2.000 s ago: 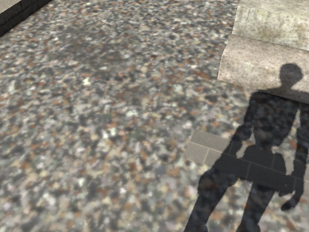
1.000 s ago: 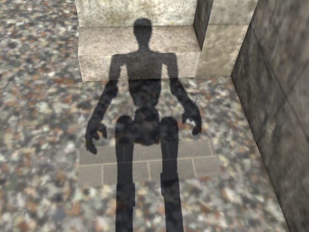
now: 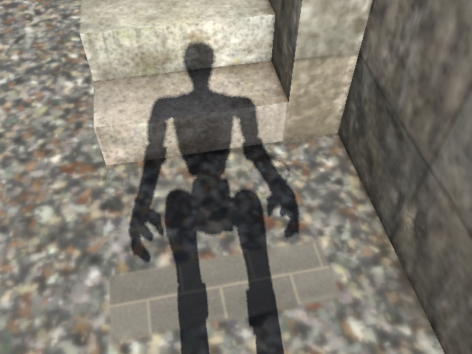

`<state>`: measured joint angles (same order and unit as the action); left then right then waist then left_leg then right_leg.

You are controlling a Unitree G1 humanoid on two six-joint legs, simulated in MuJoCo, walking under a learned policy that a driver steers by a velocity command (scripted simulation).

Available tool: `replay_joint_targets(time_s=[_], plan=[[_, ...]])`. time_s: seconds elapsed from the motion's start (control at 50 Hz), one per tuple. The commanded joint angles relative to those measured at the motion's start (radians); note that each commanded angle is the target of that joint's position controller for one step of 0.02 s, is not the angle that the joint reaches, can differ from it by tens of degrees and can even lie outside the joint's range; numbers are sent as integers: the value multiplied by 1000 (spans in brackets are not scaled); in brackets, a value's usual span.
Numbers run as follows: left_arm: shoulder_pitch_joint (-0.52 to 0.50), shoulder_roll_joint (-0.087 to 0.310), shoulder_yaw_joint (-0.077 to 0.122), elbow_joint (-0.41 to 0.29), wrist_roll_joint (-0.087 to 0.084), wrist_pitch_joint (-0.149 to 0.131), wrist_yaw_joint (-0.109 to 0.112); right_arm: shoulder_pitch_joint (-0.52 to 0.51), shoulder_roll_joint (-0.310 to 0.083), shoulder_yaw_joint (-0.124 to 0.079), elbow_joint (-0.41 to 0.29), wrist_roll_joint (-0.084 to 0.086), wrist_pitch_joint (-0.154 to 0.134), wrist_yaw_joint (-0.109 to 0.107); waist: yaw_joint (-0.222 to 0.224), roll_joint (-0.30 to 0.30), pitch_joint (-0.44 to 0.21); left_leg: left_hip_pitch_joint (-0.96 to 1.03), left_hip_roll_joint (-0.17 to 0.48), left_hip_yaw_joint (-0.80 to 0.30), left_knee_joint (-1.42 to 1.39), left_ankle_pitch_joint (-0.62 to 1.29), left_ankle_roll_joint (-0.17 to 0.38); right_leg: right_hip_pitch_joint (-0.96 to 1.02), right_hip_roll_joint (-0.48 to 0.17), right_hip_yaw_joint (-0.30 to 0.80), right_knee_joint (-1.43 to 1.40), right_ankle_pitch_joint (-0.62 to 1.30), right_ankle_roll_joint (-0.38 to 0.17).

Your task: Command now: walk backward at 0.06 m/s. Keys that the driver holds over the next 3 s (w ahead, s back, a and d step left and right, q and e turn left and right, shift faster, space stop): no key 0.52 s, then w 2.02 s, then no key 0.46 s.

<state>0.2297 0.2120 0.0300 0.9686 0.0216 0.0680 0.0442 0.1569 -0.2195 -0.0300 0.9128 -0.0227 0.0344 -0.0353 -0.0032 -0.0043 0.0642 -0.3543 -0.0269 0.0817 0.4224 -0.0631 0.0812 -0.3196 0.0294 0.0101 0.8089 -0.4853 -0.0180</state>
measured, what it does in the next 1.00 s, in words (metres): steps on the spot: right foot, then left foot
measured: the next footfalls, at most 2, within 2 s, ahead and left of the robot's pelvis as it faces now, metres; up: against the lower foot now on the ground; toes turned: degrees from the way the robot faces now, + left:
right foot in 0.08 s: +0.01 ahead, -0.10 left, +0.00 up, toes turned +0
left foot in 0.36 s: -0.02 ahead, +0.11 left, +0.00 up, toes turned +0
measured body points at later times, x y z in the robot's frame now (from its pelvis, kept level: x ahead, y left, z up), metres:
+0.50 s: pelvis -0.03 +0.00 +0.01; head -0.03 +0.00 +0.46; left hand +0.00 +0.23 -0.15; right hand -0.04 -0.23 -0.15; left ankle -0.06 +0.11 -0.73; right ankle -0.03 -0.10 -0.73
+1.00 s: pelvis +0.05 -0.02 +0.02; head +0.06 -0.04 +0.47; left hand -0.05 +0.20 -0.12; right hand +0.15 -0.26 -0.13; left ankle +0.09 +0.11 -0.67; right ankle -0.02 -0.09 -0.73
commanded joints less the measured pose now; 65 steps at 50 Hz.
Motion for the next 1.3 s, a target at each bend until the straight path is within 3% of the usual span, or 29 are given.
replay_joint_targets(time_s=[0.02, 0.06, 0.08, 0.1, 0.12, 0.18, 0.26, 0.34, 0.36, 0.38, 0.42, 0.52, 0.58, 0.62, 0.66, 0.68, 0.74, 0.78, 0.8, 0.82, 0.84, 0.88, 0.98, 1.08, 1.18, 1.22, 1.26, 1.28, 1.3], plan=[[207, 45, 9, 32, -5, -10, -1, 24, -144, -35, -22, 4, 9, -5, 30, 143, -99, 0, 256, -296, -252, -335, 105, 144, 14, -47, -165, 70, -39], [242, 48, 6, 47, 8, -23, -10, 22, -146, -43, -16, 15, 15, 0, 46, 95, -53, -90, 211, -261, -228, -445, 22, 233, 6, -17, -394, 167, -77], [226, 82, 6, 29, 20, -35, -7, 69, -113, -39, -10, 21, 16, 8, 25, -55, -38, -122, 143, -194, -106, -466, -35, 213, -126, 178, -573, 29, -101], [147, 129, 9, -1, 7, -45, -5, 30, -67, -32, -29, 30, 14, 14, 19, -244, 24, -144, -8, -45, 88, -377, -72, 23, -330, 450, -728, -222, -164], [67, 126, 6, -10, 8, -57, -2, 15, -94, -42, -13, 7, 19, 17, 6, -182, 81, -16, 2, -104, 275, -329, -63, -169, -358, 428, -755, -204, -195], [-51, 95, -8, -29, 5, -92, 9, 125, -62, -36, 56, -11, 20, 35, -78, -93, 24, 28, -19, -130, 444, -272, -57, -80, -209, 192, -656, 212, -138], [83, 47, -30, 33, 1, -100, 9, 97, -34, -15, 72, 3, -5, 9, -4, -123, -59, 6, 24, -97, 210, -348, -91, 223, -212, 142, -506, 638, -157], [117, 88, -14, 56, -5, -84, 4, 157, -57, -8, 116, 14, -13, -13, 5, -93, -75, 218, 66, -125, -125, -83, -100, 206, -189, 169, -462, 580, -84], [122, 87, -11, 55, -12, -89, -2, 186, -77, -7, 125, 1, -19, -15, 11, -56, -89, 283, 123, -176, -94, 9, -99, 158, -164, 157, -458, 534, -61], [143, 54, -10, 66, -30, -93, -1, 172, -75, -2, 137, 12, -22, -13, 45, 18, -46, 235, 128, -176, -44, 79, -74, 148, -110, 117, -497, 506, -56], [79, 59, -8, 79, -26, -87, 7, 190, -17, 17, 156, 8, -32, -2, 2, 40, -13, 132, 113, -174, -87, -28, -65, 216, -98, 87, -471, 432, -48], [67, 39, -9, 104, -17, -75, -1, 188, -21, 24, 171, 6, -39, -8, 12, 44, 9, 111, 107, -188, -121, -116, -54, 191, -101, 86, -469, 354, -47], [86, 62, 4, 110, -11, -63, -7, 213, -70, 2, 167, 1, -27, -4, 9, 68, 28, 62, 87, -225, -127, -596, -1, 103, -30, 40, -390, -59, -69], [46, 34, 0, 82, -1, -62, -18, 257, -85, -9, 163, 2, -19, 2, -19, 99, 114, 49, 157, -350, -194, -796, 52, -51, 0, 21, -295, -142, -73], [13, -10, -11, 56, 14, -82, -31, 286, -104, -26, 174, 1, -23, 1, -33, 179, 124, 89, 292, -510, -304, -774, 117, -105, 3, -60, -108, 80, -53], [11, 12, -5, 47, 13, -93, -37, 271, -106, -31, 167, -1, -27, 3, -24, 159, 105, 91, 310, -519, -324, -718, 129, -110, -18, -51, -69, 84, -53], [86, 8, -2, 52, -1, -120, -50, 182, -105, -41, 141, 5, -40, 10, 38, 133, 75, 27, 244, -381, -266, -617, 101, 43, -12, -69, -213, 56, -70], [256, -5, 2, 115, -8, -129, -39, 123, -88, -44, 118, 9, -42, 11, 104, 88, 83, -148, 157, -279, -116, -634, 71, 314, 35, -89, -402, 113, -79], [349, 36, 12, 135, 1, -136, -26, 91, -46, -33, 92, 5, -53, 15, 135, -46, 69, -276, 89, -191, 88, -568, 41, 443, -92, 104, -514, -7, -93], [439, 139, 33, 137, 5, -137, -23, 64, 22, -19, 48, 9, -66, 28, 147, -261, 27, -433, -33, -29, 376, -480, -5, 513, -340, 526, -707, -299, -157], [424, 154, 41, 149, 8, -128, -24, 31, -49, -33, 28, -25, -71, 36, 119, -185, 95, -472, 21, -77, 518, -449, 4, 380, -421, 652, -746, -403, -220], [265, 104, 28, 90, 1, -141, -31, 45, -34, -30, 36, -19, -88, 64, 29, -61, 124, -422, 83, -115, 577, -274, -6, 268, -347, 505, -755, -231, -200], [335, 25, 4, 106, -12, -177, -27, 26, -23, -34, 36, -28, -77, 84, 9, -55, 42, -413, 87, -55, 548, -104, -54, 356, -236, 216, -714, 289, -165], [375, 36, 2, 101, -7, -185, -29, -192, -12, -21, -57, -18, -67, 83, 47, -89, 79, -416, 76, -10, 369, -9, -71, 337, -224, 127, -698, 530, -174], [369, 63, 11, 94, -5, -191, -26, -280, -26, -17, -109, -9, -73, 81, 49, -106, 91, -285, 47, 30, 189, 4, -13, 366, -241, 75, -659, 713, -158], [331, 86, 17, 84, -5, -192, -26, -204, -48, -29, -94, -8, -81, 70, 3, -112, 41, -135, 1, 51, 152, -50, 29, 388, -243, 39, -541, 1012, -133], [305, 117, 27, 80, -5, -183, -27, 80, -97, -58, -4, -8, -97, 53, -117, -101, -120, 194, -53, 63, 88, -63, 66, 360, -207, -3, -200, 1171, -101], [313, 111, 25, 69, -5, -178, -28, 230, -157, -80, 32, -25, -108, 39, -162, -58, -217, 439, 88, -82, 79, -192, 90, 170, -165, -21, 59, 892, -95], [432, -25, 2, 47, -44, -174, -42, 316, -256, -104, 36, -49, -108, 38, -109, 186, -374, 722, 418, -621, -9, -417, 223, -183, 0, -61, 484, 213, -53]])
Over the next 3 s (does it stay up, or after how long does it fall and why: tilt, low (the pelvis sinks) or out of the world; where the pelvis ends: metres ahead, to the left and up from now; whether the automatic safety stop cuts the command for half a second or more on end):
stays up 0.96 0.14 0.01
